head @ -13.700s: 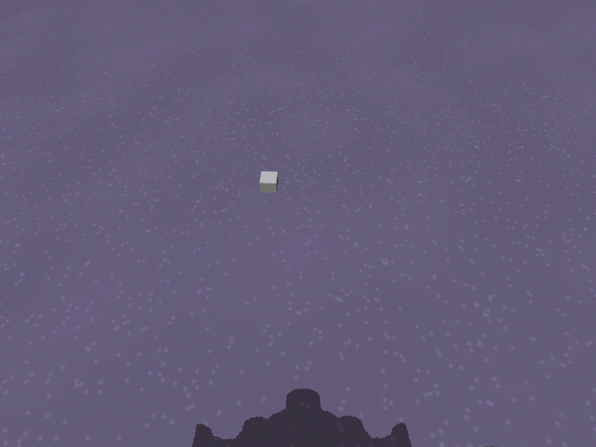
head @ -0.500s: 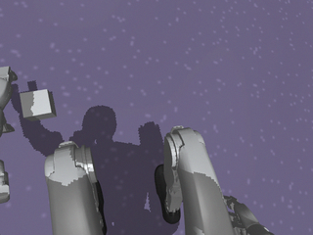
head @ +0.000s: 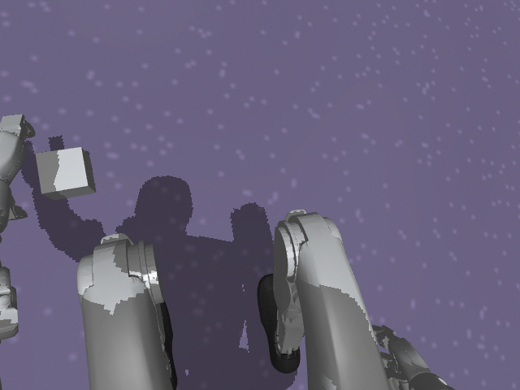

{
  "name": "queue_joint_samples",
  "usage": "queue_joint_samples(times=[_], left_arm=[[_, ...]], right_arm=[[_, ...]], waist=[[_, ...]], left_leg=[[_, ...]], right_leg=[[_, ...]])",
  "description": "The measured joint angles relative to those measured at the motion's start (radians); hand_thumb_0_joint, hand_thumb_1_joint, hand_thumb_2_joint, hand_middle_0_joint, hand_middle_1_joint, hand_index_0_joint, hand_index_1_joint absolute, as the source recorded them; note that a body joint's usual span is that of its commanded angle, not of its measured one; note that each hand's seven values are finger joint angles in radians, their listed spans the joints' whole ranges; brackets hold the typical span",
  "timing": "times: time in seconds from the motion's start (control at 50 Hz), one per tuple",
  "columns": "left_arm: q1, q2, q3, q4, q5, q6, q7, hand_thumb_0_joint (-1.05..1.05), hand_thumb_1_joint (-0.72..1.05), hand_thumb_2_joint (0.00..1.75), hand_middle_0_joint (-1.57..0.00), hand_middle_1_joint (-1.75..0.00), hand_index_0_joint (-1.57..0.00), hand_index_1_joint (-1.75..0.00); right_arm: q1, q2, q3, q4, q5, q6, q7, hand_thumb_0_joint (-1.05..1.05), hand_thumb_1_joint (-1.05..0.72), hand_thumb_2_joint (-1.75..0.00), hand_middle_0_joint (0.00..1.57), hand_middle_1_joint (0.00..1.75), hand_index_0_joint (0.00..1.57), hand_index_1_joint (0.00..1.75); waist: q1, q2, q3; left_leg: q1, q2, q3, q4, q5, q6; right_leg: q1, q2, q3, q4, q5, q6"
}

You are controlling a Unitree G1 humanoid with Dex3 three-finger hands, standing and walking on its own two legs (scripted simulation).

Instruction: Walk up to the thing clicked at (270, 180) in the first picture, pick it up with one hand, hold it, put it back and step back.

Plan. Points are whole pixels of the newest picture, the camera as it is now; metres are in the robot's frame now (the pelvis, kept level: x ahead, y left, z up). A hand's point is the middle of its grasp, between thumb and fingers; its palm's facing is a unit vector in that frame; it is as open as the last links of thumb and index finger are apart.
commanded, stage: rise first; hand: left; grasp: from above
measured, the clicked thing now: (67, 174) +0.47 +0.30 -0.30
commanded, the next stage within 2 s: approach in 0.34 s
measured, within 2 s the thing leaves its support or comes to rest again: neither
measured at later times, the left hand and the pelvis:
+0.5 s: hand (6, 181) +0.42 +0.34 -0.16, palm faces -0.44 -0.08 -0.89, open 13.5 cm; pelvis +0.00 +0.00 +0.00, yaw +0 degrees
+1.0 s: hand (59, 146) +0.48 +0.27 -0.18, palm faces -0.37 -0.07 -0.93, open 13.8 cm; pelvis +0.01 +0.00 -0.01, yaw -2 degrees
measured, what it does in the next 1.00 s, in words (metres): stands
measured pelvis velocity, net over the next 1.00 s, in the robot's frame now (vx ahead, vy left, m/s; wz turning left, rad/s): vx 0.01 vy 0.00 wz -0.04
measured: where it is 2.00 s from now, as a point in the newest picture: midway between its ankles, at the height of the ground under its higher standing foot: (222, 351)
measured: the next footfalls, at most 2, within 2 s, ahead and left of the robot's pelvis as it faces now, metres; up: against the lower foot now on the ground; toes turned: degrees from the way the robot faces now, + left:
none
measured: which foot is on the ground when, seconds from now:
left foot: down 0.00-1.00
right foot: down 0.00-1.00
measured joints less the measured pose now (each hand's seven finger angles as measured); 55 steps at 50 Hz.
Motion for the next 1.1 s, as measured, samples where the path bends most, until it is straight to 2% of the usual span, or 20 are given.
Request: queue_joint_samples(times=[0.22, 0.4, 0.52, 0.58, 0.66, 0.72, 0.78, 0.86, 0.92, 0.98, 1.1], left_arm=[[0.009, -0.011, 0.019, -0.001, -0.002, 0.005, 0.004, 0.0, -0.44, 0.96, -0.21, -0.85, -0.19, -0.88], [0.005, 0.001, 0.017, 0.008, -0.001, -0.002, -0.002, 0.0, -0.43, 0.95, -0.22, -0.84, -0.2, -0.87], [-0.006, 0.008, 0.004, 0.02, -0.004, -0.004, -0.003, 0.0, -0.44, 0.95, -0.22, -0.84, -0.2, -0.87], [-0.03, 0.011, -0.02, 0.043, -0.003, -0.005, 0.0, 0.0, -0.44, 0.95, -0.22, -0.84, -0.19, -0.87], [-0.086, 0.01, -0.066, 0.103, 0.003, -0.006, 0.013, 0.0, -0.45, 0.95, -0.21, -0.85, -0.19, -0.88], [-0.124, 0.007, -0.075, 0.141, 0.021, -0.008, 0.036, 0.0, -0.45, 0.96, -0.2, -0.86, -0.18, -0.89], [-0.145, 0.005, -0.056, 0.162, 0.045, 0.0, 0.073, 0.0, -0.45, 0.96, -0.2, -0.86, -0.18, -0.89], [-0.147, -0.002, -0.002, 0.151, 0.061, 0.035, 0.12, 0.0, -0.45, 0.96, -0.21, -0.85, -0.19, -0.88], [-0.136, -0.009, 0.026, 0.128, 0.05, 0.075, 0.133, 0.0, -0.45, 0.96, -0.21, -0.85, -0.19, -0.87], [-0.126, -0.012, 0.033, 0.124, 0.019, 0.112, 0.12, 0.0, -0.46, 0.97, -0.2, -0.84, -0.18, -0.87], [-0.09, 0.014, 0.027, 0.108, -0.05, 0.121, 0.015, 0.0, -0.49, 0.98, -0.18, -0.85, -0.16, -0.88]], right_arm=[[0.001, 0.001, 0.0, -0.005, 0.0, 0.002, 0.006, 0.0, -0.91, -0.9, 0.2, 0.3, 0.21, 0.3], [0.005, -0.001, 0.001, 0.001, 0.001, -0.001, 0.007, 0.0, -0.91, -0.9, 0.2, 0.3, 0.21, 0.3], [0.003, -0.005, 0.003, 0.004, -0.002, -0.003, 0.006, 0.0, -0.91, -0.9, 0.2, 0.3, 0.21, 0.3], [0.002, -0.006, 0.009, 0.005, -0.005, -0.006, 0.003, 0.0, -0.9, -0.9, 0.2, 0.3, 0.21, 0.3], [-0.004, -0.005, 0.025, 0.007, -0.013, -0.016, 0.002, 0.0, -0.9, -0.9, 0.2, 0.3, 0.2, 0.3], [-0.007, -0.005, 0.041, 0.002, -0.024, -0.026, 0.002, 0.0, -0.9, -0.9, 0.2, 0.3, 0.21, 0.3], [-0.004, -0.006, 0.055, -0.008, -0.037, -0.035, 0.005, 0.0, -0.9, -0.9, 0.2, 0.3, 0.21, 0.3], [0.015, -0.009, 0.066, -0.025, -0.048, -0.037, 0.014, 0.0, -0.9, -0.9, 0.2, 0.3, 0.2, 0.3], [0.031, -0.011, 0.069, -0.03, -0.046, -0.028, 0.024, 0.0, -0.9, -0.9, 0.2, 0.3, 0.2, 0.3], [0.043, -0.012, 0.068, -0.029, -0.036, -0.018, 0.033, 0.0, -0.9, -0.9, 0.2, 0.3, 0.2, 0.3], [0.046, -0.012, 0.064, -0.032, -0.016, -0.016, 0.04, 0.0, -0.9, -0.9, 0.2, 0.3, 0.2, 0.3]], waist=[[0.001, 0.007, 0.0], [0.0, 0.002, 0.0], [-0.001, -0.001, 0.003], [-0.006, -0.004, 0.004], [-0.026, -0.015, 0.01], [-0.049, -0.021, 0.022], [-0.076, -0.023, 0.034], [-0.104, -0.014, 0.041], [-0.112, -0.001, 0.039], [-0.107, 0.015, 0.032], [-0.083, 0.028, 0.051]], left_leg=[[0.006, 0.002, -0.001, -0.002, -0.004, 0.0], [0.007, 0.003, -0.001, -0.002, -0.002, -0.004], [0.005, 0.002, -0.002, 0.003, -0.001, -0.005], [-0.001, 0.001, -0.003, 0.006, 0.002, -0.005], [-0.01, 0.0, -0.006, 0.014, 0.004, -0.008], [-0.018, 0.0, -0.014, 0.024, 0.003, -0.011], [-0.027, 0.002, -0.024, 0.038, -0.001, -0.013], [-0.04, 0.005, -0.031, 0.05, -0.008, -0.014], [-0.044, 0.01, -0.031, 0.053, -0.015, -0.013], [-0.044, 0.016, -0.028, 0.052, -0.021, -0.01], [-0.027, 0.02, -0.021, 0.047, -0.024, -0.006]], right_leg=[[0.004, 0.003, -0.001, -0.003, 0.0, 0.001], [0.001, 0.004, -0.001, -0.001, 0.002, -0.003], [-0.002, 0.004, -0.001, 0.004, 0.004, -0.002], [-0.008, 0.004, -0.001, 0.008, 0.005, -0.003], [-0.017, 0.004, -0.002, 0.016, 0.008, -0.005], [-0.024, 0.007, -0.008, 0.023, 0.009, -0.006], [-0.032, 0.011, -0.016, 0.03, 0.01, -0.005], [-0.045, 0.016, -0.021, 0.037, 0.009, -0.004], [-0.053, 0.021, -0.02, 0.038, 0.008, -0.003], [-0.058, 0.026, -0.016, 0.037, 0.007, -0.001], [-0.046, 0.028, -0.01, 0.035, 0.006, 0.001]])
